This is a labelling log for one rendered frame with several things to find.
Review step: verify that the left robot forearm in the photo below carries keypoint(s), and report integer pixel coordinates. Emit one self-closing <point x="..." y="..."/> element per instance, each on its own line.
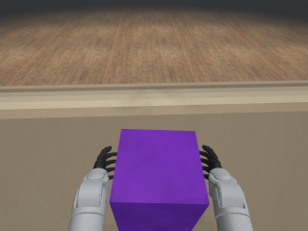
<point x="90" y="202"/>

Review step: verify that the carton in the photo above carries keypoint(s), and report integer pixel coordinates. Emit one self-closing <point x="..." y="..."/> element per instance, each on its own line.
<point x="158" y="182"/>

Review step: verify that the left robot hand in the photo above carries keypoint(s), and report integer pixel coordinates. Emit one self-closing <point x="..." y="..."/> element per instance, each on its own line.
<point x="102" y="163"/>

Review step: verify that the right robot forearm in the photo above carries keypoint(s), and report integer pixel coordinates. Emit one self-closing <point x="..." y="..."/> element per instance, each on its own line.
<point x="230" y="208"/>

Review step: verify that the right robot hand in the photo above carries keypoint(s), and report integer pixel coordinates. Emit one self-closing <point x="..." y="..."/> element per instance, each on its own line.
<point x="211" y="161"/>

